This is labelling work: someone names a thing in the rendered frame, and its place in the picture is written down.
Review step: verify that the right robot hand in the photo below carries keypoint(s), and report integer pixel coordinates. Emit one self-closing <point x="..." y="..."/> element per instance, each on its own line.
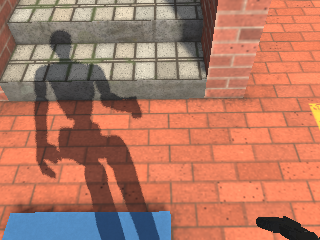
<point x="287" y="227"/>

